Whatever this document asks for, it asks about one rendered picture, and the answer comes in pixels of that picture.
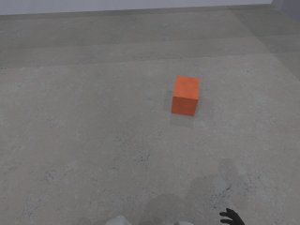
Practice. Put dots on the carton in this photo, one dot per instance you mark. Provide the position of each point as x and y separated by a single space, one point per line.
185 95

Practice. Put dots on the robot right hand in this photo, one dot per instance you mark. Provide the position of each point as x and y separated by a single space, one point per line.
236 220

